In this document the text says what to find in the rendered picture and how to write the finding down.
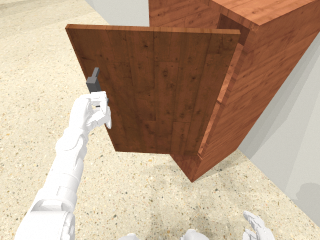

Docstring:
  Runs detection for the right robot shin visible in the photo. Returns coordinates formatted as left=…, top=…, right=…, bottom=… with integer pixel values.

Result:
left=185, top=229, right=196, bottom=234

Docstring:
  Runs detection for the right robot hand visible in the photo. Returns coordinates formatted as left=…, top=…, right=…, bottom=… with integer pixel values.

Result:
left=242, top=210, right=275, bottom=240

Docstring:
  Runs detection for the left robot hand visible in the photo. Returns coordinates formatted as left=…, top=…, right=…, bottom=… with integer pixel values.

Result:
left=68, top=91, right=112, bottom=135

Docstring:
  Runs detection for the robot left forearm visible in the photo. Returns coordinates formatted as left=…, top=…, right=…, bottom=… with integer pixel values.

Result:
left=14, top=127, right=89, bottom=240

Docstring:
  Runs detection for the cupboard door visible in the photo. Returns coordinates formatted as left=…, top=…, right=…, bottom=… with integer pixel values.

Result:
left=65, top=24, right=241, bottom=156

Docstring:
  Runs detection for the handle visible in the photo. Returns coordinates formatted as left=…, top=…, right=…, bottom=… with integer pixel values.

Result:
left=86, top=67, right=109, bottom=108

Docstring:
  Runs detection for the left robot upper arm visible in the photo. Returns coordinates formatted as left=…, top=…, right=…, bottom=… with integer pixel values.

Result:
left=17, top=211, right=76, bottom=240

